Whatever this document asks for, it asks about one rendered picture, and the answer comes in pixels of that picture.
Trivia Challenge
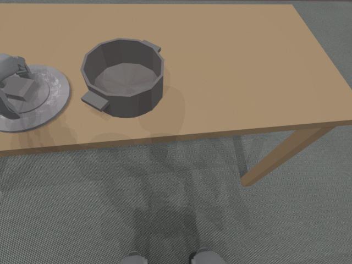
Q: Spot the robot left hand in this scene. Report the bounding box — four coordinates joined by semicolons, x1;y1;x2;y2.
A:
0;53;34;119

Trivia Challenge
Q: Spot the table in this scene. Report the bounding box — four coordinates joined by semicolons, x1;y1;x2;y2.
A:
0;3;352;187

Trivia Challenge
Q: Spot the lid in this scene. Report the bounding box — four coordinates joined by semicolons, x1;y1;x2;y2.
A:
0;64;71;133

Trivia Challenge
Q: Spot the right robot shin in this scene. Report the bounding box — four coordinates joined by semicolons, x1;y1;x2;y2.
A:
195;247;209;256

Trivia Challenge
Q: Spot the pot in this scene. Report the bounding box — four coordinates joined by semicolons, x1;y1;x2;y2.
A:
80;38;164;118

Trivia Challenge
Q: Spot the knob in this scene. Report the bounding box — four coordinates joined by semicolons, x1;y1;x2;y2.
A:
3;76;38;102

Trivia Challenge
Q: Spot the robot right thigh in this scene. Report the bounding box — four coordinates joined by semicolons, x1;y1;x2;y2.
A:
191;251;226;264

